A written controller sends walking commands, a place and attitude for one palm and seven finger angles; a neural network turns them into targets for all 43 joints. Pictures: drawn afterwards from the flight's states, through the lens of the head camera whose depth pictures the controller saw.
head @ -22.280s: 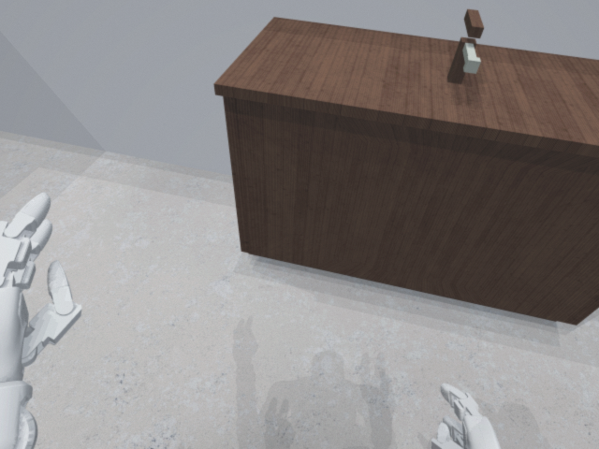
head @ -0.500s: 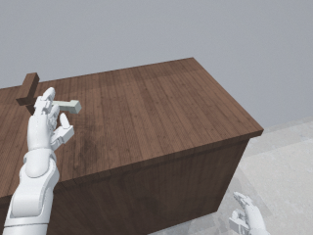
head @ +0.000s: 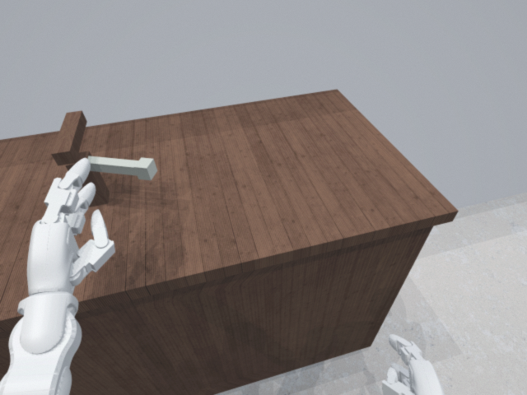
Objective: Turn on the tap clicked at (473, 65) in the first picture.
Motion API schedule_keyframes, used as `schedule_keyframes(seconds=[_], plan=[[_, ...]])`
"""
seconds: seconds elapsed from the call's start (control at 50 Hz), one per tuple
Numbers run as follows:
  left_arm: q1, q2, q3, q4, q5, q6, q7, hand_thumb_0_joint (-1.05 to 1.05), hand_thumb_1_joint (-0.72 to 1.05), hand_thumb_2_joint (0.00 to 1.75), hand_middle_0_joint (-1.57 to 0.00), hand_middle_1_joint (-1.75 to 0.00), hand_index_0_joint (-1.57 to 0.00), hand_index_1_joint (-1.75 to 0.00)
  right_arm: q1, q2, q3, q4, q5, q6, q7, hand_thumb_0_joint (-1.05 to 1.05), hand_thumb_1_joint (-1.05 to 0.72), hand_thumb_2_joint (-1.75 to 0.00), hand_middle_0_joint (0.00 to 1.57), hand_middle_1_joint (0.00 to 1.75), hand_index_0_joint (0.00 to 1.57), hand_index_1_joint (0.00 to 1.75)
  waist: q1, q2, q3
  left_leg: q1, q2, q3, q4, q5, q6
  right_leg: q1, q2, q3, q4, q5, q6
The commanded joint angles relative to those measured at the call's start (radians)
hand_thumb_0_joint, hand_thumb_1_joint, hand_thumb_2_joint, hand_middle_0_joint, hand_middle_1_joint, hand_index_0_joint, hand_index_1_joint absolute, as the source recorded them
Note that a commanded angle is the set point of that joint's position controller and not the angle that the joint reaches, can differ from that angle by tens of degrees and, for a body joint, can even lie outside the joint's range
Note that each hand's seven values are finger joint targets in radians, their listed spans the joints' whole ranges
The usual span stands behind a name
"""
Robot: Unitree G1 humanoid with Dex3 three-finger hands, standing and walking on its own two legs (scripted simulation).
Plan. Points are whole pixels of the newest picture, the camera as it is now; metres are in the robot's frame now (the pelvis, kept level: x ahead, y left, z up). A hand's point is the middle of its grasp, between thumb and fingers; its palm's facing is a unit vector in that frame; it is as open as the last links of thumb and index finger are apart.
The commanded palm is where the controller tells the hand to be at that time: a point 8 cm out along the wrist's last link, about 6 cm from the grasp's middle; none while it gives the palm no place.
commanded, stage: draw the hand back beside the body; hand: left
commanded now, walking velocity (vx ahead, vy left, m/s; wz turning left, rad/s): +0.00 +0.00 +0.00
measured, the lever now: (146, 168) +0.44 +0.26 +0.13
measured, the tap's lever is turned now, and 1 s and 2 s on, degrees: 65 65 65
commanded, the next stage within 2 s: step back with the hand held close in 0.64 s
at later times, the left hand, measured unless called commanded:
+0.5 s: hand (65, 283) +0.19 +0.26 +0.15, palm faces +0.44 -0.84 -0.32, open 7.4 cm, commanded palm +0.15 +0.29 +0.16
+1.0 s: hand (79, 287) +0.19 +0.24 +0.15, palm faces +0.36 -0.84 -0.41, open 7.4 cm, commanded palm +0.14 +0.28 +0.17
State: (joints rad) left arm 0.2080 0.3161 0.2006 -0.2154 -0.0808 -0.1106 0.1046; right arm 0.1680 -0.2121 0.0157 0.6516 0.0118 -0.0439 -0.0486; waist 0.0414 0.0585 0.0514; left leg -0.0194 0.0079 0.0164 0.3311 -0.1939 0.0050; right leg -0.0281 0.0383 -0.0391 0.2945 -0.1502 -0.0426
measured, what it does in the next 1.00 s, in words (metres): stands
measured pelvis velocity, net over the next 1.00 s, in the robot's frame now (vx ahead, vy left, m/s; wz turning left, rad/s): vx -0.01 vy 0.00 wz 0.01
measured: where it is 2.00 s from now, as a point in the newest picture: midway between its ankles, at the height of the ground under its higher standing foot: outside the picture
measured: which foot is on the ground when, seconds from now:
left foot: down 0.00-1.00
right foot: down 0.00-1.00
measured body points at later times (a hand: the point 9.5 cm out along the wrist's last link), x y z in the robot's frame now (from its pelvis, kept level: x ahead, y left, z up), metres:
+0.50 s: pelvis +0.00 +0.01 +0.00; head -0.03 -0.01 +0.45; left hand +0.16 +0.30 +0.17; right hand +0.21 -0.20 -0.08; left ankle +0.00 +0.12 -0.75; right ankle +0.02 -0.09 -0.75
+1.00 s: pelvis -0.01 +0.00 -0.01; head +0.00 -0.01 +0.44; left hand +0.17 +0.28 +0.17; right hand +0.18 -0.23 -0.09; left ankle +0.00 +0.12 -0.75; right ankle +0.02 -0.09 -0.75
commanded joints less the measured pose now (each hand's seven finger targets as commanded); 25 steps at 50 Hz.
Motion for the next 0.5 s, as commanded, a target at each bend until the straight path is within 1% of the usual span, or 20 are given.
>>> schedule_keyframes(seconds=[0.0,0.02,0.04,0.1,0.12,0.14,0.18,0.2,0.22,0.24,0.28,0.3,0.32,0.34,0.36,0.38,0.4,0.42,0.44,0.48], plan=[[-0.162,0.165,0.092,-0.263,0.007,-0.076,0.014,0.00,0.90,0.90,-0.19,-0.28,-0.19,-0.28,-0.186,-0.111,-0.036,-0.186,0.000,-0.071,-0.002,0.00,-0.90,-0.90,0.20,0.30,0.20,0.30,0.009,-0.007,-0.103,-0.003,0.010,-0.038,-0.049,0.095,0.024,-0.024,-0.042,0.028,-0.065,0.015,0.004],[-0.151,0.171,0.101,-0.266,0.008,-0.080,0.017,0.00,0.90,0.90,-0.19,-0.28,-0.19,-0.28,-0.179,-0.110,-0.037,-0.183,-0.002,-0.073,-0.003,0.00,-0.90,-0.90,0.20,0.30,0.20,0.30,0.010,-0.008,-0.102,-0.007,0.010,-0.039,-0.048,0.094,0.023,-0.020,-0.042,0.029,-0.062,0.017,0.003],[-0.139,0.160,0.091,-0.271,0.008,-0.079,0.016,0.00,0.90,0.90,-0.19,-0.29,-0.19,-0.29,-0.181,-0.111,-0.036,-0.182,-0.001,-0.074,-0.002,0.00,-0.90,-0.90,0.20,0.30,0.20,0.30,0.009,-0.004,-0.095,-0.010,0.011,-0.040,-0.047,0.089,0.022,-0.024,-0.042,0.028,-0.061,0.012,0.003],[-0.087,0.176,0.117,-0.301,0.011,-0.081,0.019,0.00,0.90,0.90,-0.20,-0.29,-0.20,-0.29,-0.176,-0.114,-0.040,-0.183,-0.004,-0.079,-0.001,0.00,-0.90,-0.90,0.20,0.30,0.20,0.30,0.014,0.008,-0.107,-0.011,0.010,-0.047,-0.046,0.101,0.019,-0.012,-0.041,0.027,-0.054,0.023,0.000],[-0.071,0.158,0.103,-0.299,0.009,-0.080,0.018,0.00,0.90,0.90,-0.20,-0.30,-0.20,-0.30,-0.177,-0.110,-0.038,-0.182,-0.003,-0.078,0.000,0.00,-0.90,-0.90,0.20,0.30,0.20,0.30,0.012,0.022,-0.083,-0.019,0.013,-0.045,-0.047,0.095,0.018,-0.022,-0.042,0.029,-0.054,0.019,0.000],[-0.063,0.162,0.107,-0.317,0.010,-0.082,0.019,0.00,0.90,0.90,-0.20,-0.30,-0.20,-0.30,-0.174,-0.112,-0.039,-0.185,-0.004,-0.081,0.001,0.00,-0.90,-0.90,0.20,0.30,0.20,0.30,0.014,0.026,-0.087,-0.022,0.013,-0.048,-0.046,0.096,0.015,-0.017,-0.042,0.027,-0.049,0.022,-0.002],[-0.024,0.168,0.122,-0.320,0.009,-0.080,0.020,0.00,0.90,0.90,-0.20,-0.30,-0.20,-0.30,-0.172,-0.114,-0.040,-0.186,-0.006,-0.082,0.001,0.00,-0.90,-0.90,0.20,0.30,0.20,0.30,0.017,-0.013,-0.087,-0.028,0.015,-0.052,-0.043,0.106,0.016,-0.012,-0.040,0.026,-0.047,0.029,-0.002],[-0.019,0.178,0.131,-0.347,0.012,-0.080,0.019,0.00,0.90,0.90,-0.20,-0.30,-0.20,-0.30,-0.173,-0.116,-0.042,-0.188,-0.005,-0.084,0.002,0.00,-0.90,-0.90,0.20,0.30,0.20,0.30,0.016,0.037,-0.094,-0.023,0.014,-0.052,-0.042,0.118,0.014,-0.010,-0.041,0.028,-0.042,0.038,-0.004],[-0.004,0.175,0.133,-0.363,0.013,-0.082,0.022,0.00,0.90,0.90,-0.20,-0.30,-0.20,-0.30,-0.165,-0.113,-0.040,-0.188,-0.007,-0.086,0.002,0.00,-0.90,-0.90,0.20,0.30,0.20,0.30,0.019,0.060,-0.107,-0.022,0.015,-0.056,-0.040,0.136,0.010,0.000,-0.041,0.026,-0.033,0.053,-0.006],[0.027,0.177,0.142,-0.358,0.013,-0.079,0.024,0.00,0.90,0.90,-0.20,-0.30,-0.20,-0.30,-0.162,-0.112,-0.041,-0.187,-0.008,-0.088,0.003,0.00,-0.90,-0.90,0.20,0.30,0.20,0.30,0.022,0.039,-0.111,-0.022,0.018,-0.059,-0.038,0.154,0.008,0.006,-0.040,0.022,-0.027,0.067,-0.006],[0.060,0.171,0.143,-0.356,0.008,-0.071,0.021,0.00,0.90,0.90,-0.20,-0.30,-0.20,-0.30,-0.164,-0.114,-0.041,-0.190,-0.007,-0.087,0.005,0.00,-0.90,-0.90,0.20,0.30,0.20,0.30,0.021,-0.006,-0.084,-0.038,0.020,-0.057,-0.036,0.156,0.009,-0.002,-0.039,0.020,-0.029,0.067,-0.004],[0.067,0.175,0.151,-0.361,0.008,-0.069,0.019,0.00,0.90,0.90,-0.20,-0.30,-0.20,-0.30,-0.167,-0.116,-0.042,-0.191,-0.007,-0.086,0.005,0.00,-0.90,-0.90,0.20,0.30,0.20,0.30,0.019,0.003,-0.077,-0.038,0.021,-0.060,-0.037,0.153,0.009,-0.010,-0.039,0.019,-0.030,0.060,-0.004],[0.083,0.176,0.155,-0.363,0.007,-0.068,0.021,0.00,0.90,0.90,-0.20,-0.30,-0.20,-0.30,-0.162,-0.113,-0.041,-0.191,-0.007,-0.087,0.004,0.00,-0.90,-0.90,0.20,0.30,0.20,0.30,0.021,0.031,-0.075,-0.041,0.020,-0.055,-0.036,0.145,0.010,-0.011,-0.041,0.022,-0.029,0.057,-0.004],[0.097,0.170,0.154,-0.359,0.007,-0.066,0.020,0.00,0.90,0.90,-0.20,-0.30,-0.20,-0.30,-0.162,-0.111,-0.041,-0.188,-0.006,-0.086,0.004,0.00,-0.90,-0.90,0.20,0.30,0.20,0.30,0.020,0.019,-0.068,-0.045,0.022,-0.056,-0.032,0.134,0.009,-0.019,-0.042,0.021,-0.030,0.047,-0.003],[0.074,0.168,0.145,-0.368,0.007,-0.066,0.020,0.00,0.90,0.90,-0.20,-0.30,-0.20,-0.30,-0.163,-0.112,-0.040,-0.189,-0.007,-0.087,0.003,0.00,-0.90,-0.90,0.20,0.30,0.20,0.30,0.016,-0.004,-0.064,-0.046,0.019,-0.057,-0.031,0.121,0.012,-0.025,-0.042,0.021,-0.033,0.039,-0.002],[0.052,0.170,0.142,-0.377,0.011,-0.068,0.021,0.00,0.90,0.90,-0.20,-0.30,-0.20,-0.30,-0.164,-0.114,-0.041,-0.188,-0.006,-0.090,0.002,0.00,-0.90,-0.90,0.20,0.30,0.20,0.30,0.013,0.008,-0.065,-0.045,0.019,-0.057,-0.030,0.108,0.011,-0.030,-0.043,0.023,-0.033,0.029,-0.002],[0.025,0.173,0.140,-0.393,0.013,-0.067,0.022,0.00,0.90,0.90,-0.20,-0.30,-0.20,-0.30,-0.168,-0.115,-0.038,-0.188,-0.006,-0.095,0.001,0.00,-0.90,-0.90,0.20,0.30,0.20,0.30,0.011,0.051,-0.065,-0.043,0.014,-0.060,-0.033,0.101,0.011,-0.032,-0.043,0.025,-0.033,0.023,-0.004],[0.022,0.178,0.143,-0.379,0.015,-0.067,0.027,0.00,0.90,0.90,-0.20,-0.30,-0.20,-0.30,-0.163,-0.113,-0.037,-0.183,-0.007,-0.098,-0.002,0.00,-0.90,-0.90,0.20,0.30,0.20,0.30,0.012,0.042,-0.065,-0.041,0.015,-0.063,-0.034,0.093,0.011,-0.036,-0.043,0.023,-0.031,0.016,-0.003],[0.038,0.174,0.144,-0.363,0.013,-0.066,0.029,0.00,0.90,0.90,-0.20,-0.30,-0.20,-0.30,-0.160,-0.113,-0.037,-0.182,-0.009,-0.100,-0.005,0.00,-0.90,-0.90,0.20,0.30,0.20,0.30,0.014,0.009,-0.068,-0.041,0.013,-0.060,-0.031,0.096,0.015,-0.032,-0.043,0.021,-0.033,0.019,-0.002],[0.044,0.168,0.139,-0.354,0.011,-0.063,0.028,0.00,0.90,0.90,-0.20,-0.30,-0.20,-0.30,-0.163,-0.113,-0.038,-0.180,-0.008,-0.101,-0.005,0.00,-0.90,-0.90,0.20,0.30,0.20,0.30,0.015,-0.011,-0.069,-0.039,0.013,-0.058,-0.025,0.117,0.017,-0.028,-0.045,0.022,-0.032,0.032,-0.002]])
